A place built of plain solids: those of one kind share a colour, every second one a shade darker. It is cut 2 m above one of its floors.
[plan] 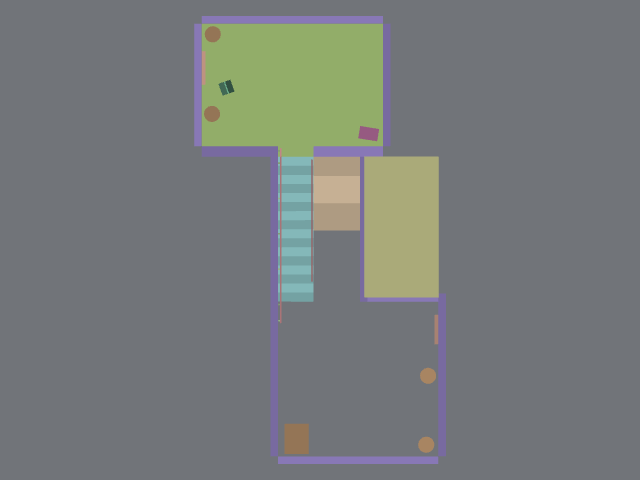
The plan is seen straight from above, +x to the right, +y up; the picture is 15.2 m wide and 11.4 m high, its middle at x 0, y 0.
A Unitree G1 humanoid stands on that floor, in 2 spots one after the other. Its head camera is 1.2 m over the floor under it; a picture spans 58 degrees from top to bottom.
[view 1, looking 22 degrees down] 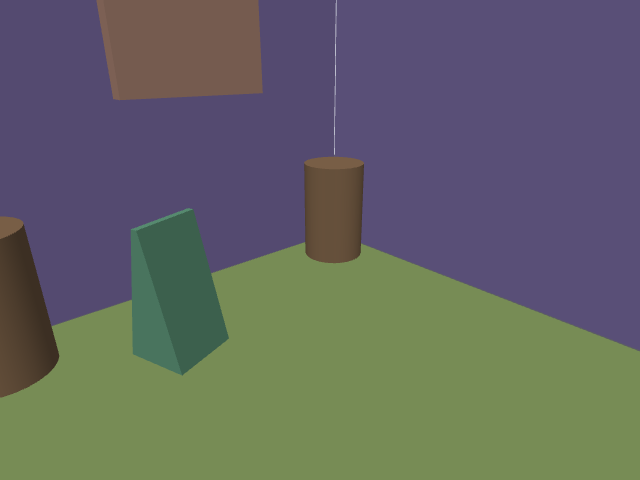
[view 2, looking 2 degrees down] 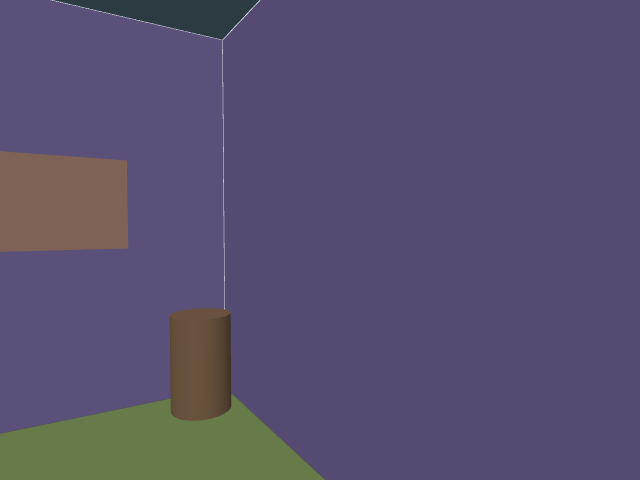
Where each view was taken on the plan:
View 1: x -0.56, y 2.98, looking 138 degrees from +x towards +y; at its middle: bin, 2.79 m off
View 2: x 0.24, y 4.06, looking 148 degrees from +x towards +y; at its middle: wall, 2.04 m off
